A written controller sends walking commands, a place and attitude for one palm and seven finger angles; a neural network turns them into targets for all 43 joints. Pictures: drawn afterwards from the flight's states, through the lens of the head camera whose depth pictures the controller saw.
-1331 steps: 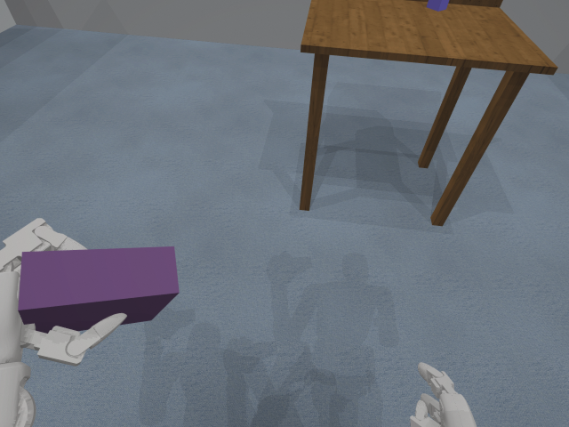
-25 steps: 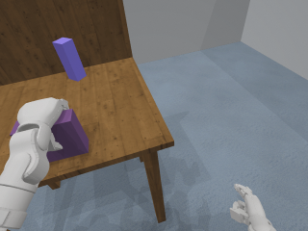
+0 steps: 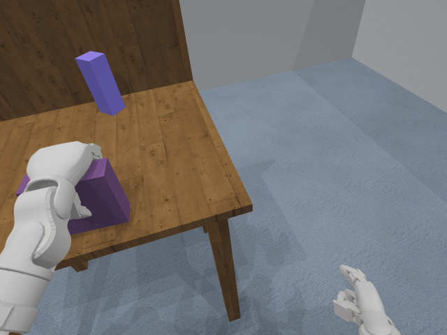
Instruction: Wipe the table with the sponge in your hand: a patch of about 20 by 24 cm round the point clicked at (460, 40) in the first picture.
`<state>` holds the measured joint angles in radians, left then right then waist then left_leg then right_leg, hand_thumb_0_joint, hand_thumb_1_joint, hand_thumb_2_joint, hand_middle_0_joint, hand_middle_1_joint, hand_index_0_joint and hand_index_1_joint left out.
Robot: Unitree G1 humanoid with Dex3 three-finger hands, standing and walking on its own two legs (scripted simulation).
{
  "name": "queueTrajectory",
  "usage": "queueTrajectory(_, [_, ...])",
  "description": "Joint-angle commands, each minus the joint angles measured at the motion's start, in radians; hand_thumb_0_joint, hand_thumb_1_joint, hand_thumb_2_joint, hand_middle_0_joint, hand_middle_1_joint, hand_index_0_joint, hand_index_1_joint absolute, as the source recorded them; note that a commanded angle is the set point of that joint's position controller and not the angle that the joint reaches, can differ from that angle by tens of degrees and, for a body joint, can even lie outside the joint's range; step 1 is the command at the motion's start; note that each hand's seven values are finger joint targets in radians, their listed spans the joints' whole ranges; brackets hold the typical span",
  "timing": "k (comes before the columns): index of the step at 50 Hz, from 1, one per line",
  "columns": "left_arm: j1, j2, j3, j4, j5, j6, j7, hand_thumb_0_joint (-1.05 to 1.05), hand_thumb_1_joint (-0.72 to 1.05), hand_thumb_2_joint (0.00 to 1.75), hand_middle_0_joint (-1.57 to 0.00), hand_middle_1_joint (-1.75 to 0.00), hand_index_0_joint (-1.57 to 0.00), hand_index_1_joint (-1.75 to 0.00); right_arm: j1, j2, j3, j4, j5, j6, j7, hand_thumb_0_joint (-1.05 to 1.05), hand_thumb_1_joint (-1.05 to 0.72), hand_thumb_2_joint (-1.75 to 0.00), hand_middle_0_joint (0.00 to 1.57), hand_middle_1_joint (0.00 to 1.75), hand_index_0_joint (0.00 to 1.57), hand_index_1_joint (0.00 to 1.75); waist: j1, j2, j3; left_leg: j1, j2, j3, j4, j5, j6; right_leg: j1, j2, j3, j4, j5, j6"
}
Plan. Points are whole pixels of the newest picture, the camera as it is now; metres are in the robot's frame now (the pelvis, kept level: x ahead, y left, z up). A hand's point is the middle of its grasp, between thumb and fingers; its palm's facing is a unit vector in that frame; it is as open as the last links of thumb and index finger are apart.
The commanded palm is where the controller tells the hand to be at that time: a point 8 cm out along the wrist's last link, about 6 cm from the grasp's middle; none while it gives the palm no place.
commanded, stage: lower the sponge onto the table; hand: left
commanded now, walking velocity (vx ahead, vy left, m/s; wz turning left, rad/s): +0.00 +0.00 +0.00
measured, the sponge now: (85, 206) +0.28 +0.31 +0.10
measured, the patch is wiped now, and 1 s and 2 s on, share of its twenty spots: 0.00 0.10 0.20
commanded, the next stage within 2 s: wipe forward along the first lane in 1.08 s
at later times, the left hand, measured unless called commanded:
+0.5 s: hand (71, 189) +0.29 +0.32 +0.14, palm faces -0.05 -0.02 -1.00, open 9.4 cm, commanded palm +0.25 +0.33 +0.24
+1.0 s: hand (70, 193) +0.28 +0.32 +0.14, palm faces +0.00 -0.02 -1.00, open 9.4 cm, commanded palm +0.25 +0.33 +0.22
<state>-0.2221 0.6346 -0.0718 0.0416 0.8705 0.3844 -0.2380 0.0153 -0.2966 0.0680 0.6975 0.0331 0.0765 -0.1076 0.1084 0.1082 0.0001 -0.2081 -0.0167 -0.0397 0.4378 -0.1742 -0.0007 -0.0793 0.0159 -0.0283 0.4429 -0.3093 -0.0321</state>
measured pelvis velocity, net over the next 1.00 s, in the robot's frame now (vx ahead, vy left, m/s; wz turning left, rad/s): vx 0.00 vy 0.01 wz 0.00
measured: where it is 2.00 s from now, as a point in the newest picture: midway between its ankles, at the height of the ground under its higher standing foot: outside the picture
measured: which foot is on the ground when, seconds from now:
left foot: down 0.00-1.00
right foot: down 0.00-1.00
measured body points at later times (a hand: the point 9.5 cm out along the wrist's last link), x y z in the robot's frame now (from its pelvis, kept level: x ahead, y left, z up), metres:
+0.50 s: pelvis +0.00 +0.00 +0.00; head -0.02 -0.04 +0.45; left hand +0.28 +0.32 +0.20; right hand +0.23 -0.22 -0.09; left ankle +0.04 +0.12 -0.74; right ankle -0.04 -0.10 -0.74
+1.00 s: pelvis +0.00 +0.01 +0.00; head -0.02 -0.03 +0.45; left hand +0.28 +0.32 +0.19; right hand +0.23 -0.21 -0.09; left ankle +0.04 +0.12 -0.74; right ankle -0.04 -0.10 -0.74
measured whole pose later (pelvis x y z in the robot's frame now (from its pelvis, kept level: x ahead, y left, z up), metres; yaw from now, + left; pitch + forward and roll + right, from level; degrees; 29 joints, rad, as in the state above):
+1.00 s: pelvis +0.00 +0.01 +0.00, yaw +0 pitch -3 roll +0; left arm -0.18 0.62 -0.05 0.06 0.89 0.33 -0.16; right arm 0.03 -0.29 0.06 0.71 0.03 0.06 -0.11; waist 0.11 0.09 0.00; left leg -0.21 -0.02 -0.04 0.44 -0.17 0.01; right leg -0.08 0.01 -0.03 0.43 -0.30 -0.02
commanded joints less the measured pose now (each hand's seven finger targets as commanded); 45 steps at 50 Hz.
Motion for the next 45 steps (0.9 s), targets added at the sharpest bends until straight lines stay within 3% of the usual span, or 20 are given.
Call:
queueTrajectory(1, [-0.374,0.423,0.346,-0.246,0.046,-0.073,0.157,0.0,0.1,1.3,-1.2,-1.6,-1.2,-1.6,-0.187,-0.075,-0.045,-0.165,-0.009,-0.067,-0.006,0.0,-0.9,-0.9,0.2,0.3,0.2,0.3,0.029,0.019,-0.31,0.168,-0.047,0.042,-0.011,0.294,0.037,0.039,0.028,0.04,-0.051,0.335,-0.025])
queueTrajectory(4, [-0.319,0.386,0.342,-0.171,0.02,-0.018,0.202,0.0,0.1,1.3,-1.2,-1.6,-1.2,-1.6,-0.191,-0.087,-0.051,-0.149,-0.001,-0.045,0.02,0.0,-0.9,-0.9,0.2,0.3,0.2,0.3,0.038,0.046,-0.261,0.135,-0.041,0.041,-0.025,0.29,0.018,0.045,0.031,0.062,-0.059,0.333,-0.037])
queueTrajectory(6, [-0.292,0.318,0.284,-0.126,0.004,0.041,0.203,0.0,0.1,1.3,-1.2,-1.6,-1.2,-1.6,-0.21,-0.087,-0.046,-0.148,0.006,-0.036,0.036,0.0,-0.9,-0.9,0.2,0.3,0.2,0.3,0.039,0.002,-0.219,0.107,-0.035,0.045,-0.038,0.268,0.015,0.038,0.025,0.051,-0.063,0.331,-0.027])
queueTrajectory(9, [-0.248,0.324,0.267,-0.096,0.001,0.121,0.161,0.0,0.1,1.3,-1.2,-1.6,-1.2,-1.6,-0.237,-0.11,-0.05,-0.163,0.011,-0.016,0.038,0.0,-0.9,-0.9,0.2,0.3,0.2,0.3,0.032,-0.035,-0.21,0.088,-0.036,0.052,-0.039,0.236,0.017,0.03,0.024,0.062,-0.067,0.327,-0.021])
queueTrajectory(11, [-0.231,0.278,0.213,-0.121,-0.012,0.144,0.119,0.0,0.1,1.3,-1.2,-1.6,-1.2,-1.6,-0.248,-0.104,-0.046,-0.176,0.019,-0.015,0.033,0.0,-0.9,-0.9,0.2,0.3,0.2,0.3,0.014,-0.067,-0.209,0.096,-0.037,0.059,-0.034,0.225,0.029,0.022,0.017,0.047,-0.062,0.335,-0.005])
queueTrajectory(13, [-0.279,0.289,0.188,-0.103,-0.001,0.152,0.079,0.0,0.1,1.3,-1.2,-1.6,-1.2,-1.6,-0.243,-0.113,-0.044,-0.176,0.021,-0.018,0.023,0.0,-0.9,-0.9,0.2,0.3,0.2,0.3,-0.009,-0.094,-0.193,0.093,-0.037,0.057,-0.032,0.191,0.035,-0.013,0.015,0.04,-0.072,0.302,0.004])
queueTrajectory(17, [-0.438,0.307,0.143,-0.079,0.038,0.091,0.033,0.0,0.1,1.3,-1.2,-1.6,-1.2,-1.6,-0.219,-0.114,-0.038,-0.166,0.019,-0.041,-0.009,0.0,-0.9,-0.9,0.2,0.3,0.2,0.3,-0.047,-0.096,-0.172,0.104,-0.04,0.048,-0.037,0.1,0.045,-0.08,0.014,0.029,-0.101,0.171,0.009])
queueTrajectory(20, [-0.521,0.367,0.179,-0.181,0.069,-0.013,0.037,0.0,0.1,1.3,-1.2,-1.6,-1.2,-1.6,-0.198,-0.1,-0.038,-0.172,0.007,-0.07,-0.027,0.0,-0.9,-0.9,0.2,0.3,0.2,0.3,-0.04,-0.036,-0.283,0.162,-0.052,0.045,-0.013,0.143,0.054,-0.046,0.016,0.038,-0.088,0.196,-0.003])
queueTrajectory(23, [-0.447,0.372,0.237,-0.193,0.063,-0.106,0.085,0.0,0.1,1.3,-1.2,-1.6,-1.2,-1.6,-0.163,-0.085,-0.046,-0.163,-0.005,-0.082,-0.031,0.0,-0.9,-0.9,0.2,0.3,0.2,0.3,-0.02,0.0,-0.294,0.173,-0.054,0.043,-0.006,0.202,0.048,-0.022,0.023,0.029,-0.075,0.256,-0.012])
queueTrajectory(24, [-0.423,0.427,0.305,-0.199,0.058,-0.118,0.109,0.0,0.1,1.3,-1.2,-1.6,-1.2,-1.6,-0.151,-0.095,-0.053,-0.154,-0.009,-0.081,-0.028,0.0,-0.9,-0.9,0.2,0.3,0.2,0.3,-0.005,0.038,-0.309,0.179,-0.049,0.038,-0.006,0.213,0.042,-0.006,0.028,0.042,-0.077,0.261,-0.023])
queueTrajectory(25, [-0.42,0.395,0.296,-0.214,0.053,-0.128,0.132,0.0,0.1,1.3,-1.2,-1.6,-1.2,-1.6,-0.16,-0.08,-0.048,-0.159,-0.007,-0.082,-0.02,0.0,-0.9,-0.9,0.2,0.3,0.2,0.3,0.0,0.052,-0.297,0.164,-0.049,0.043,-0.009,0.231,0.037,-0.002,0.026,0.029,-0.068,0.27,-0.022])
queueTrajectory(29, [-0.308,0.367,0.328,-0.126,0.026,-0.062,0.204,0.0,0.1,1.3,-1.2,-1.6,-1.2,-1.6,-0.17,-0.094,-0.056,-0.147,-0.004,-0.054,0.012,0.0,-0.9,-0.9,0.2,0.3,0.2,0.3,0.033,0.067,-0.232,0.114,-0.038,0.037,-0.034,0.245,0.016,0.017,0.031,0.036,-0.066,0.273,-0.037])
queueTrajectory(30, [-0.309,0.306,0.278,-0.111,0.019,-0.036,0.213,0.0,0.1,1.3,-1.2,-1.6,-1.2,-1.6,-0.183,-0.084,-0.048,-0.153,0.001,-0.055,0.022,0.0,-0.9,-0.9,0.2,0.3,0.2,0.3,0.029,0.041,-0.213,0.1,-0.033,0.047,-0.041,0.233,0.014,0.014,0.023,0.024,-0.065,0.266,-0.029])
queueTrajectory(31, [-0.266,0.308,0.287,-0.079,0.016,-0.007,0.218,0.0,0.1,1.3,-1.2,-1.6,-1.2,-1.6,-0.185,-0.09,-0.053,-0.144,0.002,-0.047,0.028,0.0,-0.9,-0.9,0.2,0.3,0.2,0.3,0.036,0.004,-0.212,0.095,-0.03,0.044,-0.047,0.223,0.014,0.02,0.026,0.031,-0.069,0.262,-0.027])
queueTrajectory(34, [-0.24,0.296,0.25,-0.06,0.021,0.08,0.193,0.0,0.1,1.3,-1.2,-1.6,-1.2,-1.6,-0.222,-0.109,-0.052,-0.158,0.008,-0.025,0.034,0.0,-0.9,-0.9,0.2,0.3,0.2,0.3,0.032,-0.032,-0.207,0.079,-0.033,0.047,-0.053,0.199,0.014,0.018,0.025,0.045,-0.074,0.258,-0.025])
queueTrajectory(35, [-0.256,0.245,0.196,-0.081,0.014,0.097,0.177,0.0,0.1,1.3,-1.2,-1.6,-1.2,-1.6,-0.233,-0.101,-0.045,-0.167,0.015,-0.026,0.035,0.0,-0.9,-0.9,0.2,0.3,0.2,0.3,0.016,-0.061,-0.209,0.083,-0.035,0.053,-0.054,0.196,0.02,0.016,0.02,0.032,-0.071,0.266,-0.015])
queueTrajectory(37, [-0.265,0.261,0.19,-0.087,0.017,0.116,0.14,0.0,0.1,1.3,-1.2,-1.6,-1.2,-1.6,-0.235,-0.112,-0.05,-0.166,0.016,-0.026,0.028,0.0,-0.9,-0.9,0.2,0.3,0.2,0.3,0.002,-0.094,-0.216,0.092,-0.035,0.051,-0.052,0.175,0.028,0.0,0.022,0.031,-0.077,0.257,-0.007])
queueTrajectory(40, [-0.345,0.244,0.136,-0.141,0.029,0.092,0.091,0.0,0.1,1.3,-1.2,-1.6,-1.2,-1.6,-0.231,-0.106,-0.042,-0.178,0.018,-0.04,0.01,0.0,-0.9,-0.9,0.2,0.3,0.2,0.3,-0.025,-0.09,-0.231,0.116,-0.04,0.051,-0.042,0.154,0.042,-0.028,0.02,0.026,-0.081,0.228,-0.001])
queueTrajectory(44, [-0.376,0.324,0.193,-0.183,0.066,0.0,0.088,0.0,0.1,1.3,-1.2,-1.6,-1.2,-1.6,-0.192,-0.108,-0.047,-0.162,0.002,-0.055,-0.014,0.0,-0.9,-0.9,0.2,0.3,0.2,0.3,-0.03,-0.042,-0.248,0.153,-0.04,0.04,-0.03,0.158,0.045,-0.043,0.028,0.032,-0.089,0.208,-0.011])
queueTrajectory(45, [-0.388,0.299,0.182,-0.216,0.067,-0.033,0.101,0.0,0.1,1.3,-1.2,-1.6,-1.2,-1.6,-0.194,-0.091,-0.043,-0.167,0.002,-0.064,-0.015,0.0,-0.9,-0.9,0.2,0.3,0.2,0.3,-0.026,-0.031,-0.257,0.156,-0.046,0.04,-0.028,0.169,0.047,-0.04,0.028,0.025,-0.083,0.208,-0.012])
